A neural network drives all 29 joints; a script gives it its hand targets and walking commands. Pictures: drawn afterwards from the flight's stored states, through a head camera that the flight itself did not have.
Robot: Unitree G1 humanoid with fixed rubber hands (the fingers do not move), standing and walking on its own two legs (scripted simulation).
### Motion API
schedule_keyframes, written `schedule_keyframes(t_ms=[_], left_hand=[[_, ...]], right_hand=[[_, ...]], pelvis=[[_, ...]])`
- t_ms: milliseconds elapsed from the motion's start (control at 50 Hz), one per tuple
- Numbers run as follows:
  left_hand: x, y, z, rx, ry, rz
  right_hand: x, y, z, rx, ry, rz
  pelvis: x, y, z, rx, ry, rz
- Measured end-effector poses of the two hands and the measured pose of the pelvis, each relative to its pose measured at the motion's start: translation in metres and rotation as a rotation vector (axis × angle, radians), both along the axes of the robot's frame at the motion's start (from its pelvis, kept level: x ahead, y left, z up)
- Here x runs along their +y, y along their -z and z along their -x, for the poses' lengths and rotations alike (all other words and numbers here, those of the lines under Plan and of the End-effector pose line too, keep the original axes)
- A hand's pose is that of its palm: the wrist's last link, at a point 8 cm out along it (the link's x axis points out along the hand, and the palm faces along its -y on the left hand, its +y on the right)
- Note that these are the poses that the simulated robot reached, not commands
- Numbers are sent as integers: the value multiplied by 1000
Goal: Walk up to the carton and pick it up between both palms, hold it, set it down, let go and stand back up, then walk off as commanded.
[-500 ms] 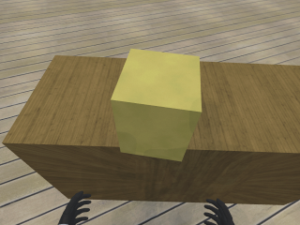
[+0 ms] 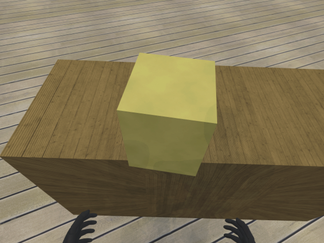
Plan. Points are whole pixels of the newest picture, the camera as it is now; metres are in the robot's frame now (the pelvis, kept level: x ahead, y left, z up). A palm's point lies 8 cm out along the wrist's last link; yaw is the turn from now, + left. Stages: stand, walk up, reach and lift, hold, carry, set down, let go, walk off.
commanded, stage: let go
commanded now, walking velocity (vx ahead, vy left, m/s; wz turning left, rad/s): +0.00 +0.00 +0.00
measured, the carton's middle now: (168, 117) +0.44 +0.02 +0.05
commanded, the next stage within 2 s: stand in 0.12 s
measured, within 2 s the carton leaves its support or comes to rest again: neither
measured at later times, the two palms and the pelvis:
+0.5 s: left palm out of the picture +0.09 +0.27 -0.13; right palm out of the picture +0.09 -0.23 -0.12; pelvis +0.01 +0.02 +0.00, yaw +0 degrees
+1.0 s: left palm out of the picture +0.04 +0.29 -0.14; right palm out of the picture +0.07 -0.22 -0.12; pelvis +0.01 +0.03 +0.00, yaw +0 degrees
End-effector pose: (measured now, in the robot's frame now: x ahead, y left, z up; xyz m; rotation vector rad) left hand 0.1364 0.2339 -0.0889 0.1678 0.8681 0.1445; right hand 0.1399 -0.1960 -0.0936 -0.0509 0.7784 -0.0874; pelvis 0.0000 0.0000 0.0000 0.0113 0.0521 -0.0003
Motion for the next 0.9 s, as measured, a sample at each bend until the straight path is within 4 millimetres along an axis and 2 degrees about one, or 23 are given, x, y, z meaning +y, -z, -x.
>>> schedule_keyframes(t_ms=[200,300,440,640,900], left_hand=[[2,4,4,13,20,-22],[13,16,16,59,38,-41],[31,31,33,136,29,-41],[52,45,67,262,3,-52],[57,52,90,338,-22,-50]], right_hand=[[-3,5,7,43,-14,12],[-20,17,23,188,-5,68],[-34,21,39,288,14,129],[-28,26,56,347,27,137],[-27,30,65,379,40,138]], pelvis=[[0,0,0,-4,1,2],[5,2,-7,-16,2,14],[15,3,-11,-24,2,25],[24,4,-10,-30,-1,32],[27,3,-10,-30,-4,30]])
